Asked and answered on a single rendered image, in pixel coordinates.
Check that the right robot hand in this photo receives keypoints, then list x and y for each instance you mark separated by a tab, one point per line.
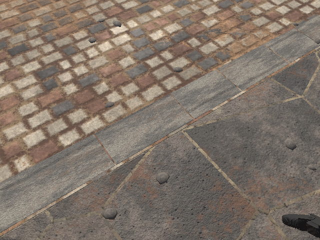
309	223

